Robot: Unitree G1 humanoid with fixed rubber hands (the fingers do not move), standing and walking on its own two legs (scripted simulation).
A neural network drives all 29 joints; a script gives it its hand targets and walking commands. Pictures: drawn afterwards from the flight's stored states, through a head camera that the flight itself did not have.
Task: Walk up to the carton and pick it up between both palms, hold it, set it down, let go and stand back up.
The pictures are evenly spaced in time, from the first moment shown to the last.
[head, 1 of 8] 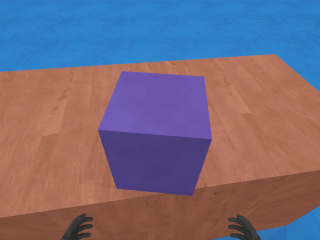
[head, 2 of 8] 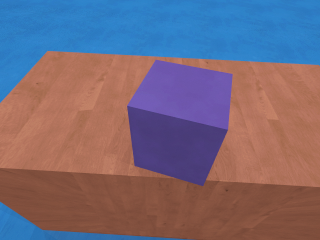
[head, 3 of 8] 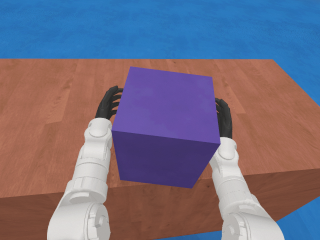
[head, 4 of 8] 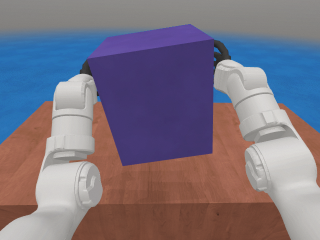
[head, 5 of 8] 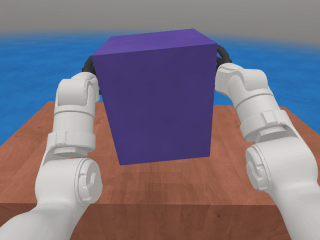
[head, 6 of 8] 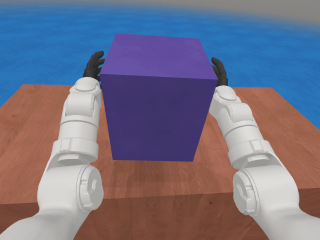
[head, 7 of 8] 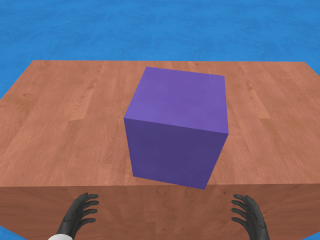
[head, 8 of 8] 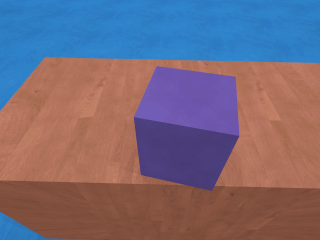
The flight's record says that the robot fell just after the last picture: no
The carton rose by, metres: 0.25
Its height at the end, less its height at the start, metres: +0.00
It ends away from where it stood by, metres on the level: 0.01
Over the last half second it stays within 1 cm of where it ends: yes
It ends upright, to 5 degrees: yes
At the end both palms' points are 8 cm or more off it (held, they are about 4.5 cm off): yes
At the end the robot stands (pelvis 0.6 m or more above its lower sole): yes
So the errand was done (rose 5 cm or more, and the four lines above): yes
